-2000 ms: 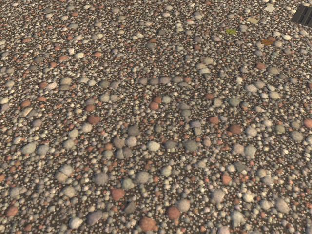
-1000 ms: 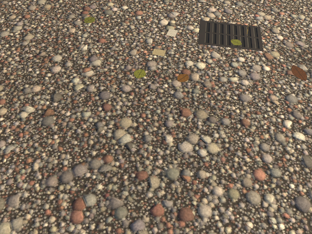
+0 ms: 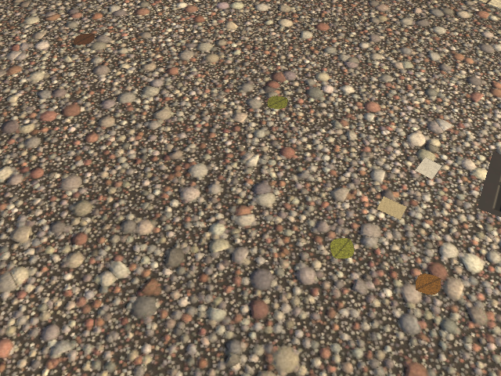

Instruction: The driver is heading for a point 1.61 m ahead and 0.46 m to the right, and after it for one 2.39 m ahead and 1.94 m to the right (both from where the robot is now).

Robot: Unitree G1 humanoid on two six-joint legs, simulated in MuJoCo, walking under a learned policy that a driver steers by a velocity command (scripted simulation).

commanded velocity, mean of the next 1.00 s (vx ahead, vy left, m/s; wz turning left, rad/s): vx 0.50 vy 0.00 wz -0.36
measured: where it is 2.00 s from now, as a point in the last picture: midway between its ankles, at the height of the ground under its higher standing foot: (358, 190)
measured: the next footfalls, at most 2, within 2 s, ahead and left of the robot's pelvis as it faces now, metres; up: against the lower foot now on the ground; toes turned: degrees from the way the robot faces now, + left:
right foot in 0.28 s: +0.33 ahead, -0.16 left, +0.00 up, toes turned -8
left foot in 0.74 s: +0.65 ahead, -0.03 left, +0.00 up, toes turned -27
